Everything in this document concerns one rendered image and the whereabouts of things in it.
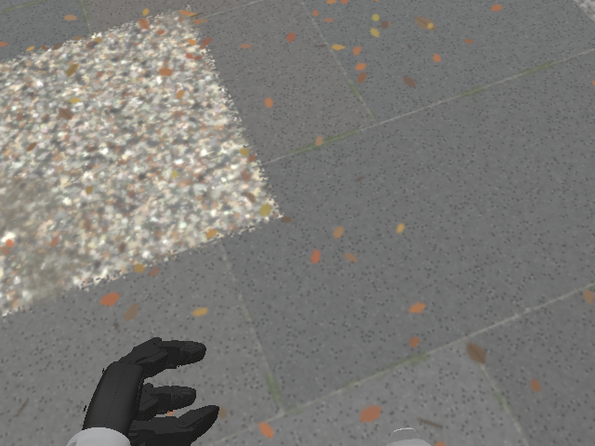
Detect robot left forearm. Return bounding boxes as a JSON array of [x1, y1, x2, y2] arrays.
[[66, 427, 131, 446]]

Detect robot right shin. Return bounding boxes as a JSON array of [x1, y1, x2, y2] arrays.
[[386, 427, 419, 446]]

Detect robot left hand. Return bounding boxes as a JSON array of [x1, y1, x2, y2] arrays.
[[82, 337, 219, 446]]

